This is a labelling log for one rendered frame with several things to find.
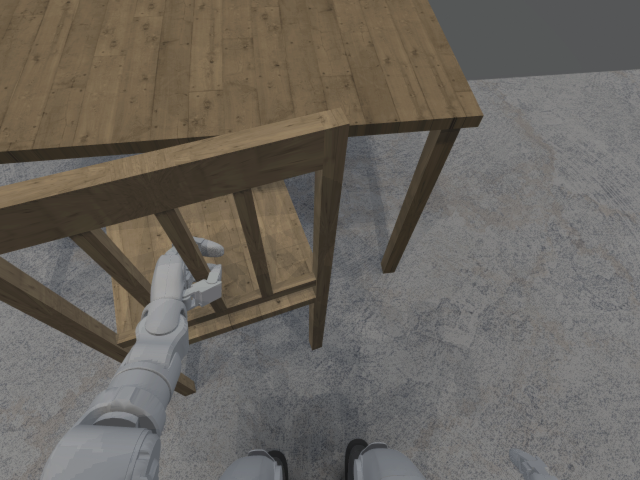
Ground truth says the robot right thigh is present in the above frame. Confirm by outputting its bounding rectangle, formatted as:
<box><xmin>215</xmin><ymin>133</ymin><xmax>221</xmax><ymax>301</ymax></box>
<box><xmin>354</xmin><ymin>448</ymin><xmax>426</xmax><ymax>480</ymax></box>

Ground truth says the right robot hand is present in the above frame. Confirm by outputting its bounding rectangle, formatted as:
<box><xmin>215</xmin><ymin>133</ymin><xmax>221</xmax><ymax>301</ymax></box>
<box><xmin>509</xmin><ymin>448</ymin><xmax>558</xmax><ymax>480</ymax></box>

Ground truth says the left robot foot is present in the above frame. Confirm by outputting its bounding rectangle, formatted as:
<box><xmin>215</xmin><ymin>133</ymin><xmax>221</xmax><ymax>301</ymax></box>
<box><xmin>268</xmin><ymin>450</ymin><xmax>288</xmax><ymax>480</ymax></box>

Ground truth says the table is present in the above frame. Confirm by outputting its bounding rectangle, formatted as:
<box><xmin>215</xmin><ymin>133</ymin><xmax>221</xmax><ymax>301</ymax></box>
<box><xmin>0</xmin><ymin>0</ymin><xmax>484</xmax><ymax>274</ymax></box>

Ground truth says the robot left upper arm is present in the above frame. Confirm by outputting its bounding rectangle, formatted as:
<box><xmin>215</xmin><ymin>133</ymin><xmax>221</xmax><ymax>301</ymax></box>
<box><xmin>46</xmin><ymin>424</ymin><xmax>161</xmax><ymax>480</ymax></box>

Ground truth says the left robot hand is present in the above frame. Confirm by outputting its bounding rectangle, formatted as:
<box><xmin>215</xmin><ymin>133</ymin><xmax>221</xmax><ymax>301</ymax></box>
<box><xmin>150</xmin><ymin>237</ymin><xmax>224</xmax><ymax>311</ymax></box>

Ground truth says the left robot forearm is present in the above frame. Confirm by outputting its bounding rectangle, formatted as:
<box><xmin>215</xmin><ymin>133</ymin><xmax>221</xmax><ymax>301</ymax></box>
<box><xmin>40</xmin><ymin>298</ymin><xmax>189</xmax><ymax>480</ymax></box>

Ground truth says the chair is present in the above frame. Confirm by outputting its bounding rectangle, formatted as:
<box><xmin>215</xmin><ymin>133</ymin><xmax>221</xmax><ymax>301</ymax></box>
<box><xmin>0</xmin><ymin>107</ymin><xmax>350</xmax><ymax>396</ymax></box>

